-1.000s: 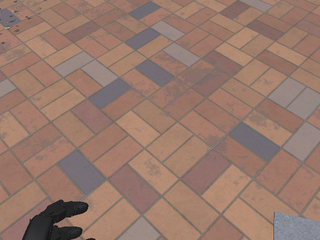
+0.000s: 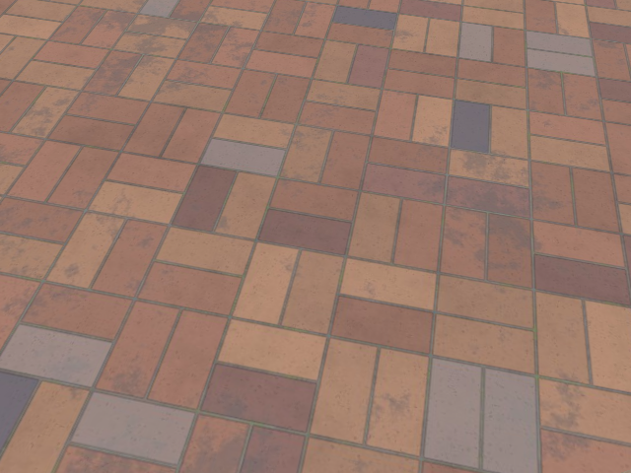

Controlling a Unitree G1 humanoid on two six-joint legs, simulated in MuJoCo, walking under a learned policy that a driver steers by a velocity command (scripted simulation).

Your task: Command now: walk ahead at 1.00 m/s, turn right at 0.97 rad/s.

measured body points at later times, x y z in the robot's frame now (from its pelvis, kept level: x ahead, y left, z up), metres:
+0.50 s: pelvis +0.45 +0.04 +0.04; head +0.47 +0.04 +0.49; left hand +0.73 +0.23 -0.05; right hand +0.39 -0.26 -0.06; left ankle +0.49 +0.16 -0.69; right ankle +0.36 -0.03 -0.59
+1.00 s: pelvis +0.81 -0.22 +0.03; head +0.83 -0.24 +0.48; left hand +1.04 -0.05 -0.09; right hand +0.74 -0.52 -0.04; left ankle +1.01 -0.17 -0.62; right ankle +0.76 -0.18 -0.69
